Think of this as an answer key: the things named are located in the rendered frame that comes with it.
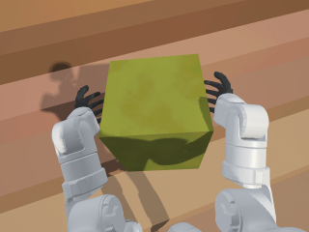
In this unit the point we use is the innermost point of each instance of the right robot hand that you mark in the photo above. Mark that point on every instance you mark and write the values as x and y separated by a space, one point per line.
223 88

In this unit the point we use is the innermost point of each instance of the left robot thigh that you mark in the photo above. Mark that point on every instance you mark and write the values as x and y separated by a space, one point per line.
133 227

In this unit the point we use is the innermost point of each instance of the left robot hand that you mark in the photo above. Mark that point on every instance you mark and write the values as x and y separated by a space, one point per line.
80 102

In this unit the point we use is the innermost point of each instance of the carton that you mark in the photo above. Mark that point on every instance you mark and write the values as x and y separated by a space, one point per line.
156 114

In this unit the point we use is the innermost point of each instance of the left robot forearm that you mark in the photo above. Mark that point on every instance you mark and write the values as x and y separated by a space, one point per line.
76 151

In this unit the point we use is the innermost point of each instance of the right robot upper arm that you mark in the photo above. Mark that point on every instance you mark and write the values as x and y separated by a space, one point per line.
246 210

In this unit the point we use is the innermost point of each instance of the right robot thigh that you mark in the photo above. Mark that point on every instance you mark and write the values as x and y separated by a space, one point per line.
183 227

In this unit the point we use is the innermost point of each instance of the robot thigh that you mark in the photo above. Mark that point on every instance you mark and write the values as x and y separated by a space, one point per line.
133 227
183 227

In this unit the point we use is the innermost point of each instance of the right robot forearm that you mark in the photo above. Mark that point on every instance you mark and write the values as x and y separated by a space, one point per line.
246 141

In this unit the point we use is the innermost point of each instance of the left robot upper arm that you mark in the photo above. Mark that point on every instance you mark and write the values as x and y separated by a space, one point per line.
103 213

